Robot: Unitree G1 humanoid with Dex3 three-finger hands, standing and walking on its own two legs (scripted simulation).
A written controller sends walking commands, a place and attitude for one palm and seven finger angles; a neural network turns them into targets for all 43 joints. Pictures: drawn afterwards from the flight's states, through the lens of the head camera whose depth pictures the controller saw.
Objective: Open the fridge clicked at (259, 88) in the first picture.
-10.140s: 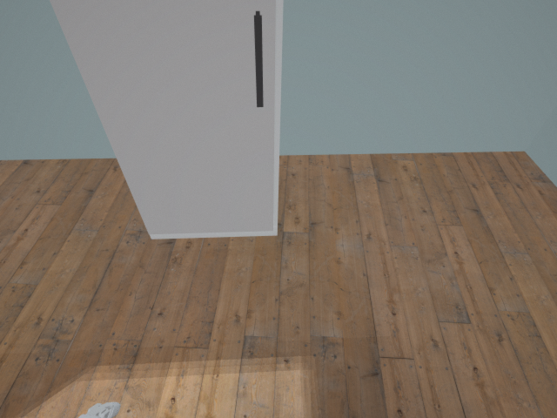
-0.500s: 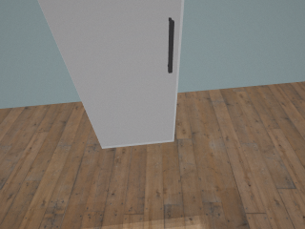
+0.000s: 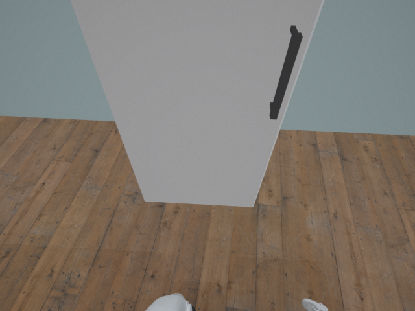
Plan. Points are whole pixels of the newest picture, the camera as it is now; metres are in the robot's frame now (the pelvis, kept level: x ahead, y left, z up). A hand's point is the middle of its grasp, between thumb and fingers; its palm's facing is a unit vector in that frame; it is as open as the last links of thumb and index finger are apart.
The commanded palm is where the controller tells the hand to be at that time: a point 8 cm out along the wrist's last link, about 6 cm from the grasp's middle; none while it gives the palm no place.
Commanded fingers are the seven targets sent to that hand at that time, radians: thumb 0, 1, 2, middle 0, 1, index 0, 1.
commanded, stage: take the last steps up to it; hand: right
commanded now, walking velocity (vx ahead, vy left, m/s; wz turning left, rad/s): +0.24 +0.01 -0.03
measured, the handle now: (282, 77) +0.64 -0.12 +0.11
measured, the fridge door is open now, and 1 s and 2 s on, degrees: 0 0 0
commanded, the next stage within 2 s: come to a stop and stand still in 0.22 s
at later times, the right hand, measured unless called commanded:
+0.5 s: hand out of the picture +0.11 -0.19 -0.17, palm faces +0.10 +0.99 -0.12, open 7.3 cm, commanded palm none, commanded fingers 0.00 -0.90 -0.90 0.20 0.30 0.20 0.30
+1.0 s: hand out of the picture +0.09 -0.14 -0.13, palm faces +0.04 +0.97 -0.24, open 7.4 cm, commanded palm none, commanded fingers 0.00 -0.90 -0.90 0.20 0.30 0.20 0.30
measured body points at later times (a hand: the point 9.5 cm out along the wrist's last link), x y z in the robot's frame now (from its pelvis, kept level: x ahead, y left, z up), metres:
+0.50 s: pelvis +0.15 -0.03 +0.02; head +0.15 -0.07 +0.47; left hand +0.25 +0.18 -0.11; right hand +0.11 -0.24 -0.16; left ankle +0.10 +0.08 -0.70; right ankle +0.20 -0.13 -0.71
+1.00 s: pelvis +0.09 +0.03 +0.03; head +0.07 +0.07 +0.48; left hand +0.10 +0.28 -0.13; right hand +0.09 -0.20 -0.11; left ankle +0.08 +0.14 -0.71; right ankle +0.12 -0.12 -0.65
